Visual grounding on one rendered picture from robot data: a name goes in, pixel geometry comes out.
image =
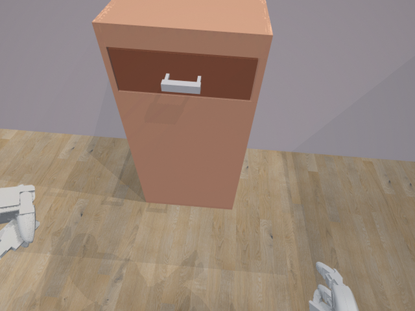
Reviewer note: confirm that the handle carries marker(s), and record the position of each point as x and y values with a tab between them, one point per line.
180	86

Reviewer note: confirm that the left robot hand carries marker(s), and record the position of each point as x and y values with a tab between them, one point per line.
17	210

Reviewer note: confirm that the right robot hand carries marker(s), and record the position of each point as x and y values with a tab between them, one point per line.
339	298

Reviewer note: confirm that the cabinet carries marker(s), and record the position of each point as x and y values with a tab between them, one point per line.
188	150

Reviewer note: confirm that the drawer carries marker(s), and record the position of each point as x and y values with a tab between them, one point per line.
221	76

